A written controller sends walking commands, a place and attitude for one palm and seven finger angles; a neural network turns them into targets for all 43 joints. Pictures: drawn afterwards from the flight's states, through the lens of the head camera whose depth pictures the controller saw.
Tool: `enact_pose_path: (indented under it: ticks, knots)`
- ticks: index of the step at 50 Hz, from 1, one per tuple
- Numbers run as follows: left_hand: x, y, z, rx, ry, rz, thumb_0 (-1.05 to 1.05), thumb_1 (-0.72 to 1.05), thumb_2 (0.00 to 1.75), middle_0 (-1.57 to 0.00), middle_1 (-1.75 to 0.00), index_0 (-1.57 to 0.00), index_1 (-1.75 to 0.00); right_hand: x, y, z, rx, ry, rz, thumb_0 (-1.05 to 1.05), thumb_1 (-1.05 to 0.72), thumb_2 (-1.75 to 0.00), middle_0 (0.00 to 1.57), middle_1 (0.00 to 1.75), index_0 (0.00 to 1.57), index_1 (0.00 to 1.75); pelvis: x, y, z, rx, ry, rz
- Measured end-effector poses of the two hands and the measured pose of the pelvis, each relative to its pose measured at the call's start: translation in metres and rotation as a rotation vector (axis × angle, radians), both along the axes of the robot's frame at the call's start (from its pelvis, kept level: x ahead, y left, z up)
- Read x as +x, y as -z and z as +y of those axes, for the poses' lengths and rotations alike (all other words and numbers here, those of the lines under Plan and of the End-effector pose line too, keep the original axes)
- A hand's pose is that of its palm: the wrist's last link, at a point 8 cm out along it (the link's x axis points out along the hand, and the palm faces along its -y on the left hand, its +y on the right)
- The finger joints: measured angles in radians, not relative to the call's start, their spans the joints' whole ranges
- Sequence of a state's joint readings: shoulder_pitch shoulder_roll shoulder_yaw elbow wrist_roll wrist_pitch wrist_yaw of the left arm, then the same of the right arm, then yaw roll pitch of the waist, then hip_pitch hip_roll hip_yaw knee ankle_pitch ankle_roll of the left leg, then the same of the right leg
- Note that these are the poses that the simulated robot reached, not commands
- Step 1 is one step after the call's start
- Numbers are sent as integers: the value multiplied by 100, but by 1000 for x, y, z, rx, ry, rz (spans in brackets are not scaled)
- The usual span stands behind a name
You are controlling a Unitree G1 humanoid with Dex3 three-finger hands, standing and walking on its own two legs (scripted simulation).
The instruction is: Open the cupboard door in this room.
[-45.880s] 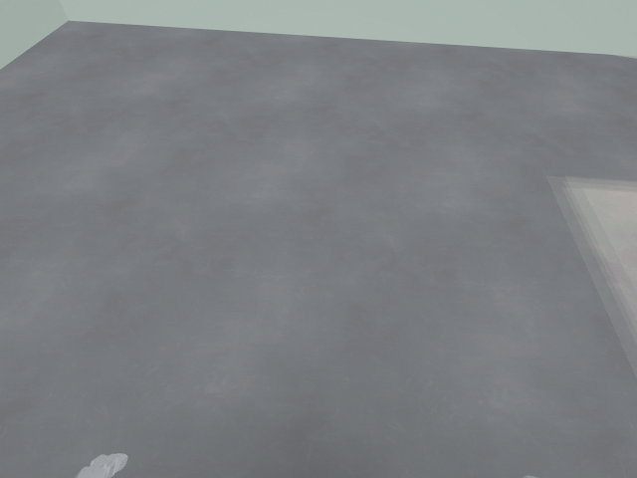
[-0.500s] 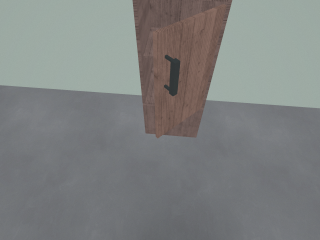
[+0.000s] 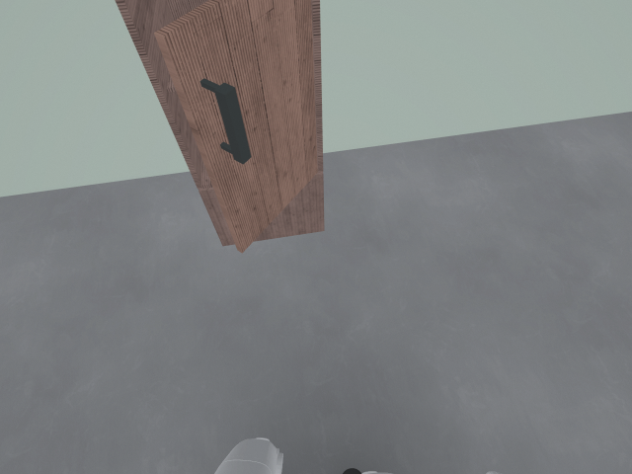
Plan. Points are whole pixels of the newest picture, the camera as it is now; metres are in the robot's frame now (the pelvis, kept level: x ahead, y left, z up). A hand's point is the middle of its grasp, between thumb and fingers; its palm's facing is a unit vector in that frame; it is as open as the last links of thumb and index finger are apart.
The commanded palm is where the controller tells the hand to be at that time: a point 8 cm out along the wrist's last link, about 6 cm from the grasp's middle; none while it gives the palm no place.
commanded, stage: walk to a spot facing it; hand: left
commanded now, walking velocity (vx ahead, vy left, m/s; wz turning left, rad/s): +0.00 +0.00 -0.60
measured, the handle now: (225, 122) +0.65 +0.22 +0.01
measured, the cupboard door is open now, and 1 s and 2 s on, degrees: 46 46 46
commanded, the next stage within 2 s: none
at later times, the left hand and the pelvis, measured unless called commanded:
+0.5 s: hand (193, 439) +0.16 +0.21 -0.17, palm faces -0.27 -0.91 -0.30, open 7.4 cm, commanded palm none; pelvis -0.01 +0.01 -0.03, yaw -18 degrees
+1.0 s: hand (270, 413) +0.21 +0.10 -0.17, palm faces -0.59 -0.77 -0.23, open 7.4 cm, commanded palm none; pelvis -0.01 +0.00 -0.02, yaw -37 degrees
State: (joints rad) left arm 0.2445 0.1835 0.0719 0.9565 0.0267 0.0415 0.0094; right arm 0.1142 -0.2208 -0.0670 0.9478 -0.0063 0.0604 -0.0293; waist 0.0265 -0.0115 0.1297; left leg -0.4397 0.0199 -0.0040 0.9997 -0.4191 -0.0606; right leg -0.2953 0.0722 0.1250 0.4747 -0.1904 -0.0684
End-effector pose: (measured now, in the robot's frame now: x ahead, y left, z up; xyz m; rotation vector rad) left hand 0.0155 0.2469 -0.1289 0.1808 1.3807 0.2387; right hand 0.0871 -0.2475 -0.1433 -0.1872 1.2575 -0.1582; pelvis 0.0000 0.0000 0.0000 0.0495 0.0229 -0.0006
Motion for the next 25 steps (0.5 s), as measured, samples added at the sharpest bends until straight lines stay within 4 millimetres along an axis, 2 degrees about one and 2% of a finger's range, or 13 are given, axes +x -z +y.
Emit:
enact_pose_path:
  ticks: [7,11,14,17,21,25]
  knots:
    - [22,4,21,-3,78,-17,1,90,89,-20,-30,-20,-30,12,-15,10,-20,63,-110,1,-90,-90,20,29,20,29,-2,0,15,-7,93,13]
    - [47,17,39,-13,127,-52,1,90,89,-20,-30,-20,-30,4,-14,15,-66,88,-166,1,-90,-90,20,29,20,30,-3,12,31,-54,126,24]
    - [74,16,46,-14,176,-102,1,90,90,-20,-30,-20,-30,-18,-17,17,-84,91,-125,1,-90,-90,20,29,20,30,-6,10,32,-48,157,4]
    - [101,8,43,-15,224,-153,1,90,90,-20,-30,-20,-30,-44,-18,16,-84,115,-76,1,-90,-90,20,29,20,30,-7,6,30,-64,190,-7]
    - [133,1,25,-12,322,-202,1,91,90,-20,-29,-20,-30,-79,-9,5,-71,198,-43,1,-90,-90,20,30,20,30,-7,10,23,-81,252,-20]
    - [153,8,7,12,417,-235,1,90,90,-20,-29,-20,-30,-109,10,-13,-69,296,-18,1,-90,-90,20,30,20,30,-10,26,15,-59,310,-26]
